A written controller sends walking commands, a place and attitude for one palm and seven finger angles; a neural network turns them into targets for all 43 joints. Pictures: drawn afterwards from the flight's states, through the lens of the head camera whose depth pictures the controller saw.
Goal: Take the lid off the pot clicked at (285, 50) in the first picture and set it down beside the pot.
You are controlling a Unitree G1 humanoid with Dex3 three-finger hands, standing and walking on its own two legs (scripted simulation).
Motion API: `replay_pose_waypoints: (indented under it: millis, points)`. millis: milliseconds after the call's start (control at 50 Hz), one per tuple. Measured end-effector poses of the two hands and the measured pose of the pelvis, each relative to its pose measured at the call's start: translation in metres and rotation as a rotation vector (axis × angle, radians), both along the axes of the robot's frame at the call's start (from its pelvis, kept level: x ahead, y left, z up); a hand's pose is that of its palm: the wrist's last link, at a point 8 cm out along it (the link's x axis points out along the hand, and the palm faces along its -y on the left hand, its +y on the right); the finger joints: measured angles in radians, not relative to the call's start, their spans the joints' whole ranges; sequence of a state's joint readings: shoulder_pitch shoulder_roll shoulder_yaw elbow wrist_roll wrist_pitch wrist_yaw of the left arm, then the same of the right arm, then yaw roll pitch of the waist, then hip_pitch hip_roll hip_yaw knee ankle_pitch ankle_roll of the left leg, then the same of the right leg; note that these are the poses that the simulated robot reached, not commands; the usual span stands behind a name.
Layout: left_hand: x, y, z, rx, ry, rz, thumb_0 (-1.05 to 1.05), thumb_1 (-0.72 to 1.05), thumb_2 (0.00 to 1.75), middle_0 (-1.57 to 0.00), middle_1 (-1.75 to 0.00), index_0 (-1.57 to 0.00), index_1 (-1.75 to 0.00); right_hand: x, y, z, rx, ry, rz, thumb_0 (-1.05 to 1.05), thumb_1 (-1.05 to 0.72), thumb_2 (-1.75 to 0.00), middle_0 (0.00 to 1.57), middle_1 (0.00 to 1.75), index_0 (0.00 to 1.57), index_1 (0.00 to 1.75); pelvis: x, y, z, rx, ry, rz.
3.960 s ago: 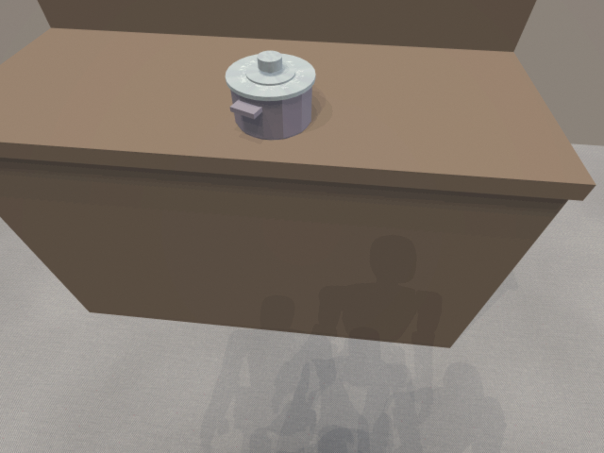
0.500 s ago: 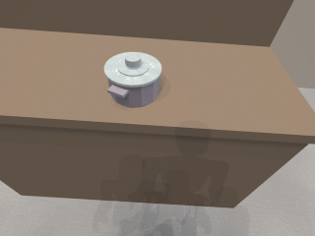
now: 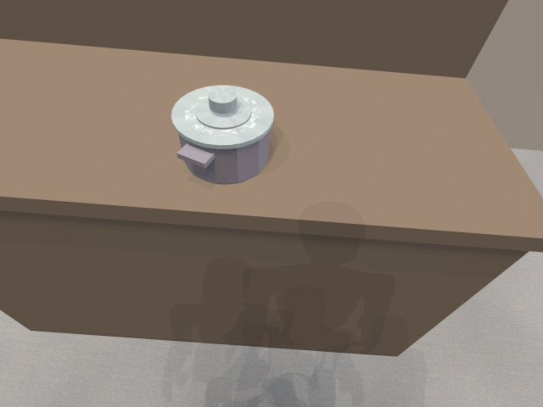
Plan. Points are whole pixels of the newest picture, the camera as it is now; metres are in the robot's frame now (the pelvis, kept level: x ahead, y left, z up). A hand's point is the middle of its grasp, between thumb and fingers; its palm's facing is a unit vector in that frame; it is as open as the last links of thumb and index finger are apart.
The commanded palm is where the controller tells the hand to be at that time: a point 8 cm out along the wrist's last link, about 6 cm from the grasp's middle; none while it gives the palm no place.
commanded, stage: shuffle to correct the standing spot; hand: left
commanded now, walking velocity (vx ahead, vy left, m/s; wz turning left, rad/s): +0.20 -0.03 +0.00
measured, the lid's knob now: (222, 100) +0.54 +0.13 +0.16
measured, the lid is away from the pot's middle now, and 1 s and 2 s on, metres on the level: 0.00 0.00 0.00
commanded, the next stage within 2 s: come to a stop and stand still in 0.28 s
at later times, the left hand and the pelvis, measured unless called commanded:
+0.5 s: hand out of the picture +0.03 +0.16 -0.18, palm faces +0.07 -0.98 -0.19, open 7.4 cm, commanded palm none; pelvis +0.08 -0.01 -0.01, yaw +0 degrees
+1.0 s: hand (172, 386) +0.17 +0.17 -0.15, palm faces +0.00 -0.95 -0.31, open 7.4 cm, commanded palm none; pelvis +0.08 -0.04 -0.01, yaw +1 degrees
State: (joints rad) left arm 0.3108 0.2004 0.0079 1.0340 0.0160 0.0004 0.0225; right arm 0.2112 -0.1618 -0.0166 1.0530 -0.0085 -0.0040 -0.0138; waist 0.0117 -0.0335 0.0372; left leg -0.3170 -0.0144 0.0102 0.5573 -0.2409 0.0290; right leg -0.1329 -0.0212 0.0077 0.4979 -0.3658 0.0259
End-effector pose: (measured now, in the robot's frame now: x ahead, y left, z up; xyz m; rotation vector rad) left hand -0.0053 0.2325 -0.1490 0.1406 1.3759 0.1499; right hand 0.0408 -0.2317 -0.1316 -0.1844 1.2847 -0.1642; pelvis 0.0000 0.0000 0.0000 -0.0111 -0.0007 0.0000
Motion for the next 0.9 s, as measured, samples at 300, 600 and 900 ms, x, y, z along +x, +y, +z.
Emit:
replay_pose_waypoints:
  millis: [300,600,900]
  points:
    - [0.025,-0.005,-0.007,0.019,0.039,0.026,0.00,0.91,0.90,-0.19,-0.30,-0.20,-0.30,0.016,-0.010,-0.016,0.009,0.036,-0.033,0.01,-0.91,-0.90,0.20,0.30,0.20,0.30,0.040,-0.013,-0.013,0.007,0.024,-0.006]
    - [0.052,-0.017,-0.012,-0.020,0.160,0.035,0.00,0.90,0.90,-0.20,-0.30,-0.20,-0.30,0.155,-0.007,0.003,-0.024,-0.192,0.009,0.01,-0.91,-0.90,0.20,0.30,0.20,0.30,0.098,-0.004,-0.012,0.010,-0.015,-0.035]
    - [0.181,-0.007,0.027,0.078,-0.257,-0.054,0.00,0.91,0.90,-0.19,-0.30,-0.20,-0.30,0.130,-0.019,0.006,0.018,-0.129,0.033,0.00,-0.92,-0.90,0.20,0.30,0.20,0.30,0.082,-0.024,0.003,0.011,-0.008,0.010]
